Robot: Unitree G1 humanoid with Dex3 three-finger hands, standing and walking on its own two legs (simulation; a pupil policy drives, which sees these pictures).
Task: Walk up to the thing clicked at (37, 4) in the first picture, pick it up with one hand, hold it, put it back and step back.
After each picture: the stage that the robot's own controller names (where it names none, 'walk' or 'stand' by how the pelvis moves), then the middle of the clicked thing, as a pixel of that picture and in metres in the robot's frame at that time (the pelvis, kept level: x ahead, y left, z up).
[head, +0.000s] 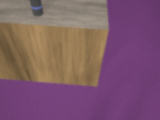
stand; out of the picture +0.98 +0.30 +0.01
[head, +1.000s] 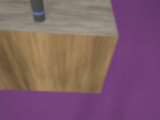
walk; (36, 0) +0.87 +0.25 +0.03
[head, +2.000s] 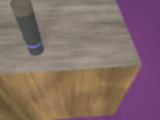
stand; (29, 30) +0.57 +0.22 +0.05
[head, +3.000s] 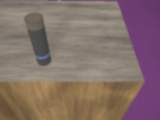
stand; (39, 42) +0.56 +0.21 +0.01
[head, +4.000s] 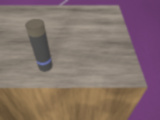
stand; (40, 48) +0.54 +0.20 +0.01
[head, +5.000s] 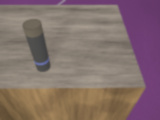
stand; (38, 48) +0.54 +0.21 +0.01
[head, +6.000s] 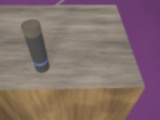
stand; (37, 49) +0.53 +0.21 +0.01
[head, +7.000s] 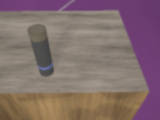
rise first; (42, 53) +0.52 +0.20 +0.01
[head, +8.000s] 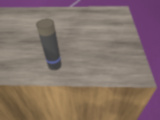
go down; (50, 47) +0.55 +0.19 +0.02
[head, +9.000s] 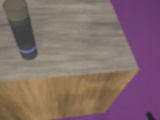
go down; (23, 33) +0.54 +0.18 +0.03
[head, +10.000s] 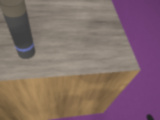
go down; (20, 31) +0.53 +0.18 +0.05
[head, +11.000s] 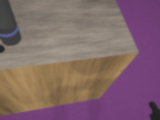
close in; (0, 12) +0.54 +0.20 +0.09
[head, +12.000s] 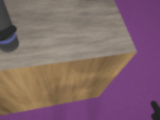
lift; out of the picture +0.52 +0.19 +0.09
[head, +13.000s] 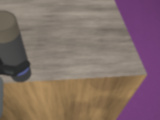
lift; (13, 53) +0.39 +0.20 +0.13
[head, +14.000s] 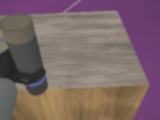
hold; (29, 61) +0.33 +0.16 +0.19
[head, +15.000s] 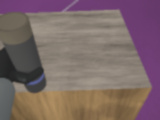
hold; (26, 59) +0.33 +0.16 +0.19
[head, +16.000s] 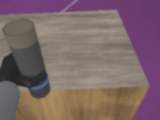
crouch; (31, 64) +0.33 +0.15 +0.17
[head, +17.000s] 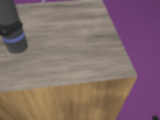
crouch; (5, 16) +0.48 +0.19 +0.22
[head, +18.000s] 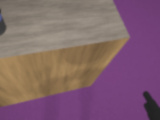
lower; out of the picture +0.56 +0.19 +0.10
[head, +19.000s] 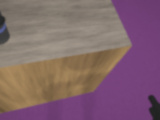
lower; out of the picture +0.54 +0.19 +0.10
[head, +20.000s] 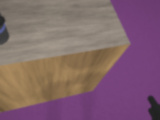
lower; out of the picture +0.54 +0.19 +0.10
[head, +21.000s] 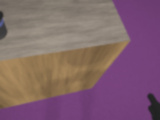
lower; out of the picture +0.55 +0.19 +0.10
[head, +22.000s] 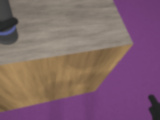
open; out of the picture +0.54 +0.17 +0.10
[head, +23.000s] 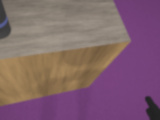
rise; out of the picture +0.54 +0.18 +0.10
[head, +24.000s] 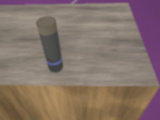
sink last; (51, 47) +0.52 +0.17 +0.05
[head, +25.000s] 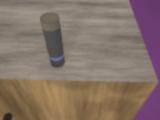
stand; (54, 43) +0.54 +0.16 +0.04
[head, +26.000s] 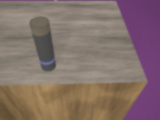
stand; (44, 47) +0.52 +0.17 +0.02
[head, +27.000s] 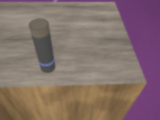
stand; (44, 48) +0.52 +0.17 +0.02
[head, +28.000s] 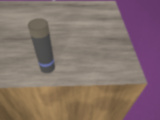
stand; (43, 49) +0.51 +0.17 +0.02
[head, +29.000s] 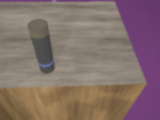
stand; (43, 49) +0.51 +0.17 +0.02
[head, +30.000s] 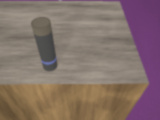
walk; (46, 47) +0.53 +0.17 +0.02
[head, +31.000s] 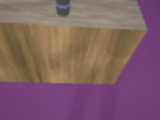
walk; out of the picture +0.80 +0.11 +0.04
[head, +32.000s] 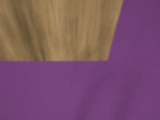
walk; out of the picture +1.14 +0.20 +0.04
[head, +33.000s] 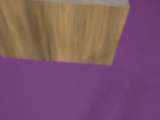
stand; out of the picture +1.19 +0.13 +0.02
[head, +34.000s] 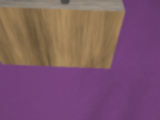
stand; out of the picture +1.19 +0.13 +0.01
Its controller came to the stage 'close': yes
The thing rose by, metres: 0.20
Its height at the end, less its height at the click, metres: +0.00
